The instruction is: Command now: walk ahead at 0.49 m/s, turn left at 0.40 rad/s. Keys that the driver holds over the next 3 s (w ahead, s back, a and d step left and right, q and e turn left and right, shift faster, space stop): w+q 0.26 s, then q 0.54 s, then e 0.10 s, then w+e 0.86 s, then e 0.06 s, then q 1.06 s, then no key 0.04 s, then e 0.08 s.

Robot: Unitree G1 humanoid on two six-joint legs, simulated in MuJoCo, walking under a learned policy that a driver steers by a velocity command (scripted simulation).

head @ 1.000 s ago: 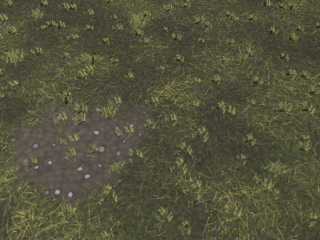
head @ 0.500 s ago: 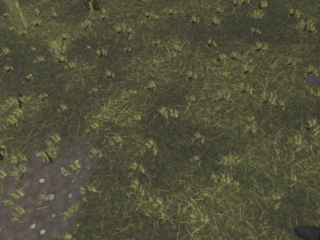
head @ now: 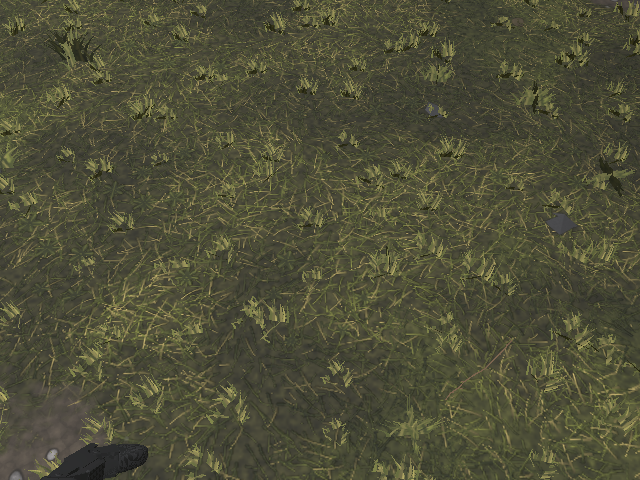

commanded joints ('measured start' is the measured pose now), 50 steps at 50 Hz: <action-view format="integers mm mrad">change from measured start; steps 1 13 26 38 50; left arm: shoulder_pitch -52 152 115 152 181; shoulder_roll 80 83 220 137 116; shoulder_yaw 20 41 92 44 20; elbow -79 -3 50 9 17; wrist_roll -13 12 -47 11 11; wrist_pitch -15 -7 36 86 75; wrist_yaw -5 0 38 42 6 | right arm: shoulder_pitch -28 -78 -224 -239 -192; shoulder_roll -181 -117 -132 -207 -113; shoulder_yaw -40 -25 -41 -57 -1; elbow -77 -178 -302 -341 -258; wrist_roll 10 2 -24 -36 -50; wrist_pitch -5 20 56 74 74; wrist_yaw -10 -4 59 -12 -10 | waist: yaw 38 118 84 126 102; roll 110 -89 -63 124 115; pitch -15 -21 -76 -177 -67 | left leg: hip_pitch -154 -593 -303 -158 -329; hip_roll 220 195 99 241 156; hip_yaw -203 -5 156 -226 -142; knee -77 876 293 21 137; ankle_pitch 69 -94 109 347 -455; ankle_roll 155 -37 5 220 55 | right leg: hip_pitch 211 528 554 80 381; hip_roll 58 -201 -194 42 6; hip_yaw -28 169 -218 -23 -29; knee -104 -442 -227 404 -154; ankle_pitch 108 -60 562 -318 -316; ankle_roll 16 -200 -147 43 -79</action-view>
